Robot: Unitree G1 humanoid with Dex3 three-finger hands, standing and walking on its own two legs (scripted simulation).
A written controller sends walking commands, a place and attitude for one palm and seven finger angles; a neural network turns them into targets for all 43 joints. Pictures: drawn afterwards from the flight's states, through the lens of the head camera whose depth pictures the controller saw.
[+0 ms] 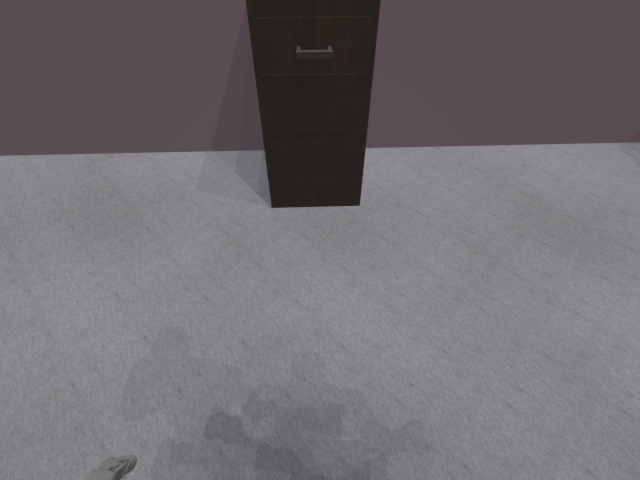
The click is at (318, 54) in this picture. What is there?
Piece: drawer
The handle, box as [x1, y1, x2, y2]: [296, 46, 332, 58]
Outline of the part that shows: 297,46 296,58 332,57 332,50 330,46 328,46 327,50 300,50 299,46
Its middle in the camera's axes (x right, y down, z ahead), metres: -0.02 -0.62 +1.27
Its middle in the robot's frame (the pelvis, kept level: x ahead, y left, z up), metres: +1.36 +0.08 -0.04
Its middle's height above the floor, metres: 0.73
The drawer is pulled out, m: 0.00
